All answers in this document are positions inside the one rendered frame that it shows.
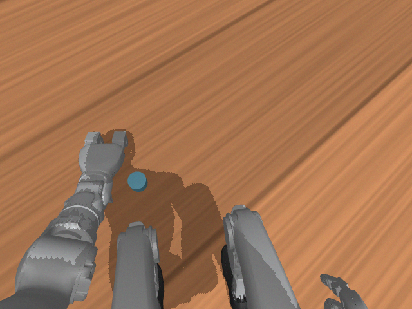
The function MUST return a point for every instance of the right robot hand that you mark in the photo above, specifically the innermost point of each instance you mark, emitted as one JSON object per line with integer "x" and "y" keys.
{"x": 350, "y": 299}

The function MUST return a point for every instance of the left robot arm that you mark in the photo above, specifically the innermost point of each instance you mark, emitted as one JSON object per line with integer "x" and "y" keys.
{"x": 58, "y": 267}

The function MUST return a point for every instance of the tin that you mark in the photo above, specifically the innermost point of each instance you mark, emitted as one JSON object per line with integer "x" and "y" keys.
{"x": 137, "y": 181}

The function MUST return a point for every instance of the left robot hand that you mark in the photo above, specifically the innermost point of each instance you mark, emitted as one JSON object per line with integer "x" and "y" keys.
{"x": 105, "y": 157}

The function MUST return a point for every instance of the right robot foot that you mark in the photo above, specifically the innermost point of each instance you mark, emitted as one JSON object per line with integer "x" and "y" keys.
{"x": 235, "y": 303}

